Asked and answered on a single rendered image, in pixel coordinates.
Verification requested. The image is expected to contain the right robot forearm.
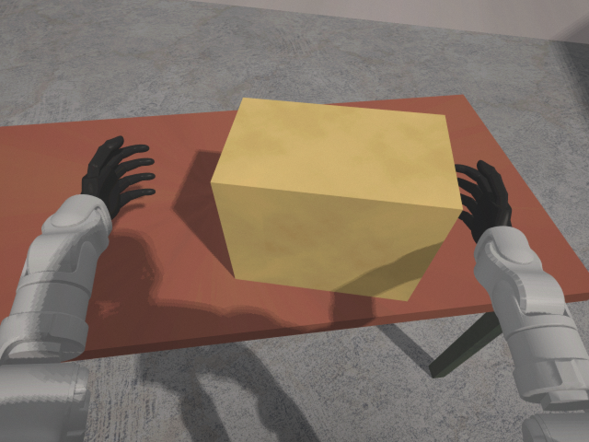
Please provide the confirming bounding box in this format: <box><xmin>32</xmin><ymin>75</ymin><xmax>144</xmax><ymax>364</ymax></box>
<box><xmin>474</xmin><ymin>226</ymin><xmax>589</xmax><ymax>413</ymax></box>

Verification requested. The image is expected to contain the carton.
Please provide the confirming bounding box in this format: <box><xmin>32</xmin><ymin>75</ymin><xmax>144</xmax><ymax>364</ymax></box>
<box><xmin>211</xmin><ymin>98</ymin><xmax>463</xmax><ymax>301</ymax></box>

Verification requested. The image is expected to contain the right robot hand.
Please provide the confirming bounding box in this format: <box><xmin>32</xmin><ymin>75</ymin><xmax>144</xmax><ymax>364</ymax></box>
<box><xmin>455</xmin><ymin>160</ymin><xmax>512</xmax><ymax>243</ymax></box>

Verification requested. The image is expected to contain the table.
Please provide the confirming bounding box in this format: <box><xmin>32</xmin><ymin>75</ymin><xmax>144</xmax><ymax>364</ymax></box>
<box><xmin>0</xmin><ymin>95</ymin><xmax>589</xmax><ymax>378</ymax></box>

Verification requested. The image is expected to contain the robot left upper arm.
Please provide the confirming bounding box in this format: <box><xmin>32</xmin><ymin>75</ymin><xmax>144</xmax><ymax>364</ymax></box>
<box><xmin>0</xmin><ymin>363</ymin><xmax>91</xmax><ymax>442</ymax></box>

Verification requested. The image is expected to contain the robot right upper arm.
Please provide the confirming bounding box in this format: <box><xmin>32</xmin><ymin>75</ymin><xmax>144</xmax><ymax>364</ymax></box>
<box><xmin>522</xmin><ymin>413</ymin><xmax>589</xmax><ymax>442</ymax></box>

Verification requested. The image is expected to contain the left robot hand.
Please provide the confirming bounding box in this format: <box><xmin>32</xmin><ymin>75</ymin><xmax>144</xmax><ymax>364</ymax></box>
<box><xmin>81</xmin><ymin>135</ymin><xmax>156</xmax><ymax>220</ymax></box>

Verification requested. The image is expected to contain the left robot forearm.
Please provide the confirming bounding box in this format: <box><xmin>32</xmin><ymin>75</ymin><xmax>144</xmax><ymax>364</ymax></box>
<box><xmin>0</xmin><ymin>194</ymin><xmax>112</xmax><ymax>366</ymax></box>

